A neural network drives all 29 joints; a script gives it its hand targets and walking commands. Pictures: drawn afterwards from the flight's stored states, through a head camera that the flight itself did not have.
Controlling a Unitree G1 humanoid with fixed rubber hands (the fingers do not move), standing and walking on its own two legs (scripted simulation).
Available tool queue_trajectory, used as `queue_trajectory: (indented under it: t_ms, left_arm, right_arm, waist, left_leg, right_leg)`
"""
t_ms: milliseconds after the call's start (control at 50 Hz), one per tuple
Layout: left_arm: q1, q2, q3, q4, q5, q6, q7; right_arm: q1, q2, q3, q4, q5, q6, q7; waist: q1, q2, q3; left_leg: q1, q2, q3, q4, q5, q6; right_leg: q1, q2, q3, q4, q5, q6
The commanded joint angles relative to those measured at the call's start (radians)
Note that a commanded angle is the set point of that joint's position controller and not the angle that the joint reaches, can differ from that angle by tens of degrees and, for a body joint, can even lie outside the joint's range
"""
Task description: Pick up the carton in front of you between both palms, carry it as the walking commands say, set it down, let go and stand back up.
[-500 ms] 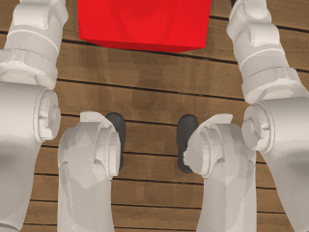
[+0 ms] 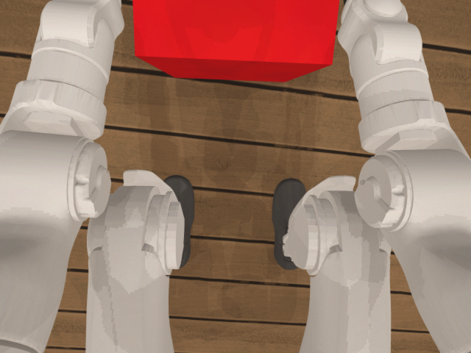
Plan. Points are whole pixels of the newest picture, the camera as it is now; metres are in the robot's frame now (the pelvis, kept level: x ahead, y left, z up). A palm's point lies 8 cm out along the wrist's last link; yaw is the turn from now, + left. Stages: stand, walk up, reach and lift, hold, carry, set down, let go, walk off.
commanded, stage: reach and lift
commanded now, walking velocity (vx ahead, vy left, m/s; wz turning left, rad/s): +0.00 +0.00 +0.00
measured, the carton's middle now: out of the picture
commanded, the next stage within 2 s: none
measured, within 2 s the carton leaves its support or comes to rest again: neither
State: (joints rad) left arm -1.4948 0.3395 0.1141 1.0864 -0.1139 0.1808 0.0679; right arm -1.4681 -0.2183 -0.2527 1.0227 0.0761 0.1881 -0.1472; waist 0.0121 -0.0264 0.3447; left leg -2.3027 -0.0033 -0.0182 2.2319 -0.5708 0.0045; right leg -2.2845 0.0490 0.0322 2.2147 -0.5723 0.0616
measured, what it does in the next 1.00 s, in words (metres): rises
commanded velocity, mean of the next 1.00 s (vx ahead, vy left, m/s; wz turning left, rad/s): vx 0.00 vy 0.00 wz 0.00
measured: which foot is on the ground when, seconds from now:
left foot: down 0.00-1.00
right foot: down 0.00-1.00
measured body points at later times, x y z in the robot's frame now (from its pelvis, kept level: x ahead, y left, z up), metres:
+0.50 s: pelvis -0.01 -0.01 +0.10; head +0.26 +0.02 +0.46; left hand +0.50 +0.19 +0.04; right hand +0.52 -0.12 +0.04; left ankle +0.11 +0.12 -0.32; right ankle +0.11 -0.13 -0.32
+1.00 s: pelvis +0.03 -0.01 +0.23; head +0.22 +0.02 +0.64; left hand +0.46 +0.18 +0.18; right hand +0.48 -0.12 +0.19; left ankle +0.11 +0.12 -0.32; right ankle +0.11 -0.14 -0.32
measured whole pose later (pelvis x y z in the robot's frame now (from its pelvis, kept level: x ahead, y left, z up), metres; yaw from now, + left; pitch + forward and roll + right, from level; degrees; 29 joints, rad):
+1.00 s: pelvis +0.03 -0.01 +0.23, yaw +4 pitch +36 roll -1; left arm -0.78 -0.04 0.40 0.63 0.22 0.40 0.02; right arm -0.75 0.10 -0.44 0.59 -0.19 0.38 -0.06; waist 0.00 -0.02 -0.24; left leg -1.62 -0.05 -0.06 1.46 -0.47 -0.03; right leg -1.59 0.07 0.06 1.46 -0.51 0.04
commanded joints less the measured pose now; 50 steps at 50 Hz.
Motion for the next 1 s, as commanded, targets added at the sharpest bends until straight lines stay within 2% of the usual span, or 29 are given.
queue_trajectory:
  t_ms: [0, 40, 80, 100, 120, 200, 300, 340, 360, 460, 500, 640, 740, 980]
  left_arm:
    - [-0.587, -1.103, -0.323, -0.445, -0.106, 0.003, -0.277]
    - [-0.571, -1.119, -0.337, -0.514, -0.09, 0.029, -0.264]
    - [-0.509, -1.173, -0.345, -0.527, -0.056, 0.063, -0.248]
    - [-0.464, -1.195, -0.342, -0.516, -0.038, 0.083, -0.243]
    - [-0.42, -1.219, -0.323, -0.474, -0.01, 0.097, -0.242]
    - [-0.313, -1.282, -0.261, -0.402, 0.046, 0.131, -0.259]
    - [-0.305, -1.288, -0.114, -0.261, 0.153, 0.169, -0.289]
    - [-0.307, -1.287, -0.063, -0.222, 0.196, 0.181, -0.299]
    - [-0.301, -1.285, -0.041, -0.211, 0.214, 0.186, -0.302]
    - [-0.279, -1.296, -0.02, -0.242, 0.241, 0.19, -0.302]
    - [-0.263, -1.311, -0.036, -0.261, 0.236, 0.195, -0.308]
    - [-0.155, -1.403, -0.178, -0.374, 0.169, 0.213, -0.326]
    - [-0.068, -1.442, -0.266, -0.432, 0.129, 0.214, -0.317]
    - [0.176, -1.489, -0.27, -0.42, 0.175, 0.197, -0.285]
  right_arm:
    - [-0.554, 1.139, 0.379, -0.337, 0.141, 0.005, 0.278]
    - [-0.543, 1.183, 0.401, -0.387, 0.144, 0.034, 0.281]
    - [-0.532, 1.193, 0.415, -0.426, 0.116, 0.059, 0.28]
    - [-0.529, 1.19, 0.421, -0.447, 0.103, 0.07, 0.28]
    - [-0.531, 1.179, 0.406, -0.442, 0.077, 0.078, 0.28]
    - [-0.424, 1.208, 0.36, -0.398, -0.012, 0.109, 0.287]
    - [-0.363, 1.165, 0.175, -0.264, -0.158, 0.141, 0.294]
    - [-0.355, 1.151, 0.118, -0.227, -0.202, 0.153, 0.298]
    - [-0.36, 1.155, 0.108, -0.224, -0.21, 0.158, 0.301]
    - [-0.373, 1.251, 0.176, -0.259, -0.174, 0.176, 0.321]
    - [-0.348, 1.28, 0.201, -0.268, -0.165, 0.183, 0.33]
    - [-0.231, 1.348, 0.327, -0.37, -0.119, 0.195, 0.336]
    - [-0.127, 1.363, 0.394, -0.411, -0.091, 0.195, 0.334]
    - [0.125, 1.379, 0.399, -0.371, -0.118, 0.177, 0.35]
  waist:
    - [0.029, 0.044, -1.681]
    - [0.048, 0.081, -1.806]
    - [0.054, 0.105, -1.854]
    - [0.058, 0.106, -1.836]
    - [0.059, 0.108, -1.761]
    - [0.01, 0.072, -1.593]
    - [-0.039, 0.088, -1.315]
    - [-0.043, 0.093, -1.289]
    - [-0.035, 0.089, -1.299]
    - [0.03, 0.034, -1.443]
    - [0.037, 0.016, -1.486]
    - [0.017, 0.011, -1.612]
    - [0.002, 0.036, -1.581]
    - [0.004, 0.055, -1.334]
  left_leg:
    - [0.873, -0.114, 0.084, -0.186, 0.59, -0.017]
    - [0.986, -0.119, 0.084, -0.195, 0.664, -0.021]
    - [1.034, -0.123, 0.092, -0.221, 0.667, -0.025]
    - [1.026, -0.126, 0.092, -0.245, 0.635, -0.025]
    - [0.937, -0.13, 0.094, -0.284, 0.526, -0.022]
    - [0.827, -0.142, 0.092, -0.361, 0.411, -0.027]
    - [0.658, -0.147, 0.09, -0.493, 0.115, -0.021]
    - [0.654, -0.147, 0.09, -0.532, 0.062, -0.017]
    - [0.67, -0.147, 0.091, -0.55, 0.055, -0.015]
    - [0.803, -0.15, 0.099, -0.613, 0.122, -0.006]
    - [0.834, -0.153, 0.101, -0.634, 0.156, -0.005]
    - [0.997, -0.158, 0.093, -0.702, 0.318, -0.017]
    - [1.104, -0.161, 0.079, -0.771, 0.36, -0.029]
    - [1.326, -0.155, 0.024, -1.001, 0.339, -0.026]
  right_leg:
    - [0.71, 0.108, -0.145, -0.137, 0.507, -0.029]
    - [0.669, 0.113, -0.153, -0.159, 0.504, -0.024]
    - [0.611, 0.12, -0.159, -0.188, 0.469, -0.018]
    - [0.598, 0.123, -0.158, -0.206, 0.442, -0.018]
    - [0.595, 0.121, -0.154, -0.231, 0.383, -0.024]
    - [0.577, 0.133, -0.144, -0.328, 0.302, -0.026]
    - [0.532, 0.13, -0.139, -0.455, 0.081, -0.056]
    - [0.541, 0.129, -0.135, -0.498, 0.041, -0.064]
    - [0.554, 0.129, -0.132, -0.517, 0.033, -0.064]
    - [0.659, 0.135, -0.115, -0.595, 0.067, -0.043]
    - [0.713, 0.137, -0.112, -0.624, 0.095, -0.033]
    - [0.882, 0.139, -0.105, -0.701, 0.254, -0.019]
    - [0.957, 0.141, -0.094, -0.763, 0.289, -0.023]
    - [1.111, 0.133, -0.048, -0.979, 0.26, -0.04]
